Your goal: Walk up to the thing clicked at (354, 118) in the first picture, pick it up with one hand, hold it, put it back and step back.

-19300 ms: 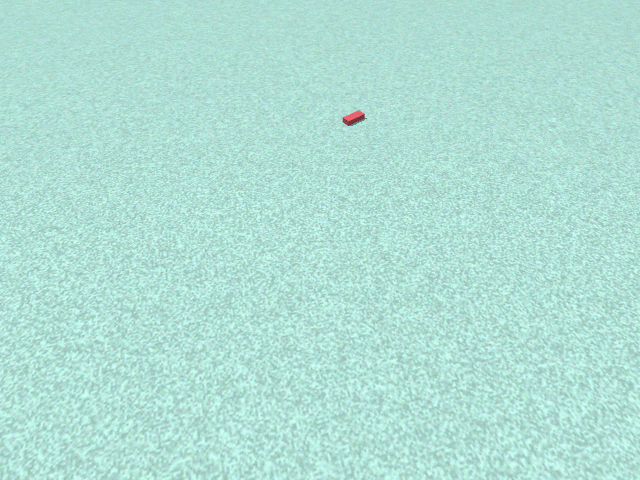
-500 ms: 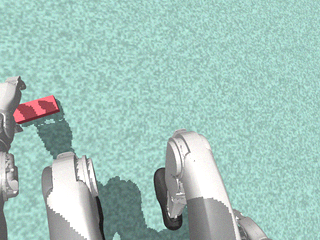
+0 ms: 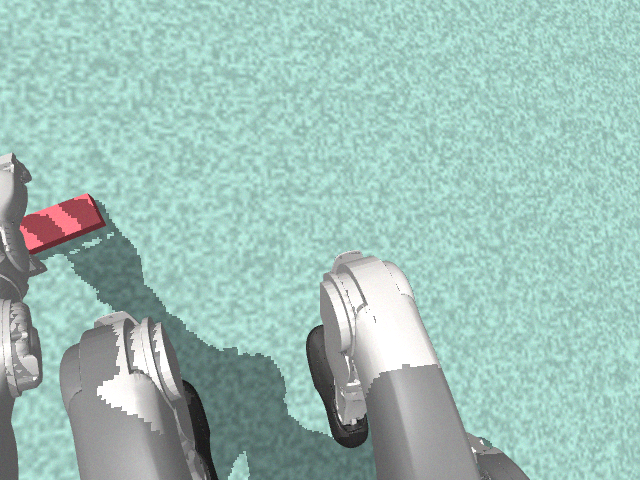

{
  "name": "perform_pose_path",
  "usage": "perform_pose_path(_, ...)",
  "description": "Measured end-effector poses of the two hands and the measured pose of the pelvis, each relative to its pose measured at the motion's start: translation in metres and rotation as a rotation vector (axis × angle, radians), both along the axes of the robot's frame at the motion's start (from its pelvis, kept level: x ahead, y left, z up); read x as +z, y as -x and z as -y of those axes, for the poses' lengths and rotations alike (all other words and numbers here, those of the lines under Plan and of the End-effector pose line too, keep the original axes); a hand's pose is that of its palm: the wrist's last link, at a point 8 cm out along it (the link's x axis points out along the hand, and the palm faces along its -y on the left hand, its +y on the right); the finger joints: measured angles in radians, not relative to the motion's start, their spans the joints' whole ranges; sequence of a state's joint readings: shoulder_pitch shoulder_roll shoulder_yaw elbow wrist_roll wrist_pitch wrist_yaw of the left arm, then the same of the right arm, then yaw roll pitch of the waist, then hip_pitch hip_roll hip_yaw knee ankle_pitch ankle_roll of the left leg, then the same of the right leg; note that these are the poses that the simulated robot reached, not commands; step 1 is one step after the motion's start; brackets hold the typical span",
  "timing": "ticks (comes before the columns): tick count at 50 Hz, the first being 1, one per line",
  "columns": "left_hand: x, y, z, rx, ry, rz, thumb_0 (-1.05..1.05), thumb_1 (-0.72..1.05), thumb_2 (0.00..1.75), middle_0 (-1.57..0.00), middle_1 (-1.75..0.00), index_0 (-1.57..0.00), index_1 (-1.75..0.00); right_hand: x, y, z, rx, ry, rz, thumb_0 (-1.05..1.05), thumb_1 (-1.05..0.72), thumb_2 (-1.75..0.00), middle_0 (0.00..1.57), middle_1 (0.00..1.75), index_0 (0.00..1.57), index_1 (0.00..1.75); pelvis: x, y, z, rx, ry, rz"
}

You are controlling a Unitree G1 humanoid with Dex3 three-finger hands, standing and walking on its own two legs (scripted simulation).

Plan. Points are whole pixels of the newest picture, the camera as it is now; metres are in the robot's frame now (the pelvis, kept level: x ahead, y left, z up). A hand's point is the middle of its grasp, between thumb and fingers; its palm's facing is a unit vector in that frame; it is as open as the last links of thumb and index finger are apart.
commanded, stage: close in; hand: left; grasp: from above
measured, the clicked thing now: (56, 225) +0.48 +0.27 -0.30
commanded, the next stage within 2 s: rest palm in 0.24 s
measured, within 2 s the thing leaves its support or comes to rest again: neither
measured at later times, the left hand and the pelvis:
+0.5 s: hand (43, 220) +0.46 +0.26 -0.22, palm faces -0.45 -0.11 -0.89, open 13.8 cm; pelvis +0.00 +0.01 -0.01, yaw -1 degrees
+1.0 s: hand (52, 226) +0.47 +0.27 -0.27, palm faces -0.44 -0.15 -0.89, open 13.7 cm; pelvis +0.01 +0.01 -0.02, yaw -5 degrees
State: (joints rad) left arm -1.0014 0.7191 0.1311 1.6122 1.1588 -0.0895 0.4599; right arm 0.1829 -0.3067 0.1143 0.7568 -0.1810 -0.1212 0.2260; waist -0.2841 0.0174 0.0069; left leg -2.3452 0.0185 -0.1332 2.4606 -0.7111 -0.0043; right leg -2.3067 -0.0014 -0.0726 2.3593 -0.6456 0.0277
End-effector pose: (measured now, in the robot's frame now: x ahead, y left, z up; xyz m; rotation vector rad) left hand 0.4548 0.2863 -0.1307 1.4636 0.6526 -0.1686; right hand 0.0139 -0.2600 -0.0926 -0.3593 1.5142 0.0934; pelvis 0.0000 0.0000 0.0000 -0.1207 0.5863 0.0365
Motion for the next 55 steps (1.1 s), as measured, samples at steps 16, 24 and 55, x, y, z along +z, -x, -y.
perform_pose_path(16,-0.012,-0.008,0.013,-0.161,0.051,0.078,0.00,-0.42,0.89,-0.22,-0.83,-0.21,-0.85,0.021,-0.043,0.009,0.094,0.109,0.093,0.00,-0.90,-0.89,0.20,0.30,0.20,0.30,-0.001,-0.004,-0.005,0.011,0.032,0.001)
perform_pose_path(24,-0.026,-0.015,0.022,-0.107,0.035,0.069,0.00,-0.44,0.92,-0.19,-0.84,-0.17,-0.86,0.018,-0.024,0.004,0.106,0.063,0.052,0.00,-0.90,-0.89,0.20,0.30,0.20,0.30,-0.005,-0.002,-0.005,0.000,0.031,0.010)
perform_pose_path(55,-0.081,-0.015,0.013,-0.076,0.069,0.066,0.00,-0.43,0.92,-0.15,-0.92,-0.15,-0.93,0.030,-0.010,-0.015,0.207,0.009,-0.012,0.00,-0.90,-0.90,0.20,0.30,0.20,0.29,-0.017,-0.005,-0.013,-0.031,0.099,0.067)
